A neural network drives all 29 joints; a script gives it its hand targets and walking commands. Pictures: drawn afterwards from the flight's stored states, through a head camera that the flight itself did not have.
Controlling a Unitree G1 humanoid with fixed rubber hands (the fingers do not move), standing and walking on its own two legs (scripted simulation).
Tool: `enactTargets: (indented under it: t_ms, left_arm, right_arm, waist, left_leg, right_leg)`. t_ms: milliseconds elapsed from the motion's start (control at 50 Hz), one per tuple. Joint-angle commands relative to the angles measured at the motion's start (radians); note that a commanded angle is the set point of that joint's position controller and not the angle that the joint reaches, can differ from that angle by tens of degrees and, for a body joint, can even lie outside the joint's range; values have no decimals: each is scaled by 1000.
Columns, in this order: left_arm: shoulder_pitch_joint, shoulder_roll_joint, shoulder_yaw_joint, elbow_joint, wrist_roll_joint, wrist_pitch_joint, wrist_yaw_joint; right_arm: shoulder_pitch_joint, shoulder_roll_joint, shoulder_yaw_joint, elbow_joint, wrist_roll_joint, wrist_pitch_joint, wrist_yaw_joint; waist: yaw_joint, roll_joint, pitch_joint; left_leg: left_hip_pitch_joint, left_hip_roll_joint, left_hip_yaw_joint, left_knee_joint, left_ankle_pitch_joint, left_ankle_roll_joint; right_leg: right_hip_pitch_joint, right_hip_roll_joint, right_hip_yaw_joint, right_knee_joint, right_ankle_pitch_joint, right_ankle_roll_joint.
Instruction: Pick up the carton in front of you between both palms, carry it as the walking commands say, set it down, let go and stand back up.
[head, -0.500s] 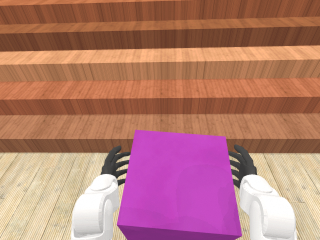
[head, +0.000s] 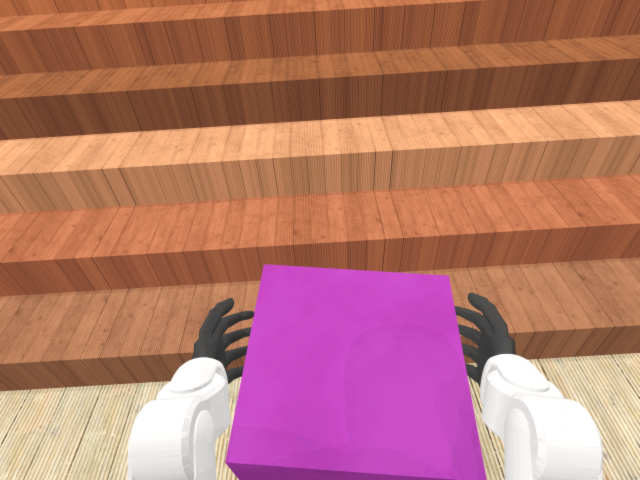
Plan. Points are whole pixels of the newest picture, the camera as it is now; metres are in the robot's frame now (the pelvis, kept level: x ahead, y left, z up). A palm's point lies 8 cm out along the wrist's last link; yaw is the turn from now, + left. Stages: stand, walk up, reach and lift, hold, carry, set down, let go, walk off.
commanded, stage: carry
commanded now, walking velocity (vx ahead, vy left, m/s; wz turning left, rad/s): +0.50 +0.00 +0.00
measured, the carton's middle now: (346, 397) +0.25 +0.00 +0.02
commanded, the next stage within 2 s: none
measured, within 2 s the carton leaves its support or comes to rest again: neither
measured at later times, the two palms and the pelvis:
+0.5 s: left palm (250, 133) +0.66 +0.16 +0.16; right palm (424, 123) +0.65 -0.14 +0.17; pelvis +0.32 +0.01 -0.01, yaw -1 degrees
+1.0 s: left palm (286, 70) +1.02 +0.12 +0.14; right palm (408, 60) +1.02 -0.18 +0.16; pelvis +0.66 -0.02 +0.01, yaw +3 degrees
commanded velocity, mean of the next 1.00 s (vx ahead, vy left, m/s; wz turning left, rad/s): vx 0.50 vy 0.00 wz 0.00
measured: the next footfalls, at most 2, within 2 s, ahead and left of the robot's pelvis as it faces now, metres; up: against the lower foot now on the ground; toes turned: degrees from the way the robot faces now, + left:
left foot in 0.48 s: +0.49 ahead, +0.09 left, +0.00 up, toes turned +8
right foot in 1.02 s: +0.89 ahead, -0.11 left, +0.17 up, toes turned -1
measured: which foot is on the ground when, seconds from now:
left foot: down 0.00-0.02, up 0.04-0.46, down 0.48-1.00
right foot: down 0.00-0.50, up 0.52-1.00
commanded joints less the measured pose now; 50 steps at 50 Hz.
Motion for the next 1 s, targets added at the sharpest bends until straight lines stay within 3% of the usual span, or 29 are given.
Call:
enactTargets:
  t_ms: [0,20,60,80,120,200,340,380,420,440,460,480,500,560,580,640,680,720,740,760,780,840,860,880,900,920,940,960,980]
  left_arm:
    - [-516,-781,-670,-106,-346,-32,-161]
    - [-492,-810,-672,-124,-355,-32,-161]
    - [-554,-828,-687,-178,-381,-31,-162]
    - [-551,-819,-677,-156,-373,-24,-160]
    - [-606,-794,-689,-205,-387,-19,-158]
    - [-702,-666,-654,-169,-398,16,-141]
    - [-952,-486,-495,90,-334,59,-63]
    - [-1010,-506,-471,148,-339,68,-41]
    - [-1091,-537,-448,201,-335,73,-24]
    - [-1134,-542,-432,230,-330,75,-17]
    - [-1192,-560,-431,230,-338,73,-14]
    - [-1243,-598,-423,256,-348,64,-13]
    - [-1291,-634,-409,287,-341,59,-11]
    - [-1368,-758,-393,318,-322,30,-19]
    - [-1380,-792,-396,321,-316,16,-23]
    - [-1332,-832,-414,328,-282,-22,-29]
    - [-1287,-835,-431,333,-258,-36,-30]
    - [-1258,-832,-458,314,-252,-44,-34]
    - [-1266,-826,-470,287,-258,-47,-35]
    - [-1273,-820,-477,258,-259,-49,-34]
    - [-1263,-805,-481,231,-260,-50,-32]
    - [-1231,-751,-478,190,-248,-45,-26]
    - [-1201,-729,-466,205,-232,-38,-25]
    - [-1158,-695,-449,251,-206,-30,-21]
    - [-1127,-654,-436,275,-187,-25,-18]
    - [-1118,-635,-433,270,-186,-22,-15]
    - [-1120,-654,-434,267,-198,-24,-11]
    - [-1141,-645,-417,263,-201,-27,-11]
    - [-1174,-711,-469,222,-228,-36,-19]
  right_arm:
    - [-495,777,693,-181,343,5,169]
    - [-506,783,702,-200,365,5,170]
    - [-532,811,696,-201,360,3,166]
    - [-504,807,679,-160,342,8,162]
    - [-533,795,680,-192,342,7,153]
    - [-622,686,626,-141,313,34,115]
    - [-896,509,495,102,284,81,41]
    - [-972,510,463,144,304,90,28]
    - [-1027,520,416,211,312,90,20]
    - [-1051,527,388,243,307,87,20]
    - [-1067,518,357,291,299,85,20]
    - [-1132,549,359,301,321,75,24]
    - [-1206,608,379,299,353,69,33]
    - [-1348,764,398,265,399,36,71]
    - [-1389,818,423,258,418,27,82]
    - [-1371,855,444,249,413,0,94]
    - [-1321,841,446,250,390,-13,93]
    - [-1268,829,448,235,365,-23,93]
    - [-1264,820,453,211,363,-27,93]
    - [-1256,808,453,194,360,-31,93]
    - [-1231,789,458,172,356,-33,90]
    - [-1221,773,524,136,393,-28,97]
    - [-1228,756,532,136,406,-26,99]
    - [-1229,739,540,127,416,-23,101]
    - [-1195,709,526,170,416,-13,104]
    - [-1176,709,528,197,429,-8,108]
    - [-1196,726,537,156,438,-11,110]
    - [-1214,747,523,149,455,-9,113]
    - [-1235,779,517,137,447,-9,111]
  waist:
    - [69,-347,-313]
    - [51,-289,-308]
    - [44,-137,-298]
    - [33,-96,-277]
    - [33,-106,-265]
    - [50,-130,-192]
    - [71,-169,-59]
    - [50,-178,-63]
    - [-30,-122,-204]
    - [-83,-27,-297]
    - [-81,200,-370]
    - [-59,277,-414]
    - [-56,238,-416]
    - [-33,70,-355]
    - [-20,57,-360]
    - [-21,38,-402]
    - [-38,48,-412]
    - [-65,89,-434]
    - [-79,98,-429]
    - [-109,135,-433]
    - [-118,123,-407]
    - [-158,106,-256]
    - [-147,70,-208]
    - [-133,14,-149]
    - [-101,-4,-105]
    - [-46,2,-122]
    - [42,72,-257]
    - [170,218,-432]
    - [308,184,-535]
  left_leg:
    - [-733,-100,-24,845,17,18]
    - [-790,-44,-139,970,-3,59]
    - [-781,27,-201,944,84,94]
    - [-750,60,-209,869,152,94]
    - [-707,46,-168,764,191,91]
    - [-751,32,-113,556,283,74]
    - [-688,-26,-15,256,439,93]
    - [-607,-45,-9,214,454,115]
    - [-335,-107,27,157,388,142]
    - [-125,-60,-34,129,348,142]
    - [90,176,-439,101,294,182]
    - [210,310,-777,-35,310,260]
    - [206,277,-730,-23,336,284]
    - [40,215,-467,13,467,254]
    - [17,199,-419,5,475,242]
    - [90,193,-368,33,606,266]
    - [198,203,-352,95,798,280]
    - [325,204,-360,135,889,290]
    - [376,207,-368,147,909,294]
    - [438,224,-408,137,873,327]
    - [473,246,-441,128,823,341]
    - [530,297,-519,55,864,357]
    - [514,288,-490,26,836,334]
    - [439,220,-406,-19,821,293]
    - [320,181,-317,-76,806,241]
    - [118,141,-203,-156,870,202]
    - [-156,104,-103,-158,1521,209]
    - [-288,101,-67,95,1930,203]
    - [-326,85,-44,458,1986,165]
  right_leg:
    - [847,-392,757,-206,-279,-217]
    - [790,-360,710,-209,-79,-222]
    - [680,-318,512,-185,37,-169]
    - [618,-292,430,-205,50,-126]
    - [544,-266,331,-237,29,-99]
    - [535,-225,219,-274,16,-124]
    - [493,-155,101,-232,149,-115]
    - [488,-154,83,-172,288,-94]
    - [470,-101,11,124,434,-45]
    - [369,-54,11,353,272,-21]
    - [115,16,47,617,-83,13]
    - [-134,115,149,839,-445,26]
    - [-200,63,227,958,-404,-12]
    - [-247,-10,246,930,-295,-33]
    - [-239,-18,239,897,-267,-33]
    - [-319,-7,207,868,-251,-33]
    - [-458,-2,179,906,-283,-28]
    - [-616,-3,161,1000,-312,-32]
    - [-695,-8,157,1045,-324,-33]
    - [-798,5,142,1189,-376,-42]
    - [-899,-6,153,1284,-407,-45]
    - [-1232,-3,177,1625,-697,-76]
    - [-1273,-12,188,1625,-750,-81]
    - [-1217,-15,170,1489,-787,-89]
    - [-1070,-39,150,1261,-754,-99]
    - [-743,-45,96,994,-586,-108]
    - [-189,48,-6,768,-364,-140]
    - [233,180,-79,770,-225,-117]
    - [461,237,-19,550,-126,-99]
